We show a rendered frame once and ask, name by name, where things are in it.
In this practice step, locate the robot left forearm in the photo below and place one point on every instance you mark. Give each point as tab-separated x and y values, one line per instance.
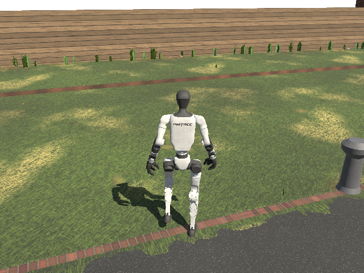
154	152

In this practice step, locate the robot right hand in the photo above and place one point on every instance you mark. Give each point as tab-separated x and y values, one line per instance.
210	161

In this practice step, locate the robot left upper arm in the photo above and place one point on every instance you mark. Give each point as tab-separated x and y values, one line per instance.
165	119

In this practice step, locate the robot right shin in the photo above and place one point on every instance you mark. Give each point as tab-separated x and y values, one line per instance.
193	211

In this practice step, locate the robot right forearm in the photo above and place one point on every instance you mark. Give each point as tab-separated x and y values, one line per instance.
210	150

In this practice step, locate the robot right upper arm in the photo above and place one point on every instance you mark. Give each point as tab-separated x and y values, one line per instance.
203	129

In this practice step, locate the left robot foot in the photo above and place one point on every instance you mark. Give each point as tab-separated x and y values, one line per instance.
167	218

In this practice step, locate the robot left hand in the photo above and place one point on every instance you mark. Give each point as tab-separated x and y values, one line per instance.
149	167

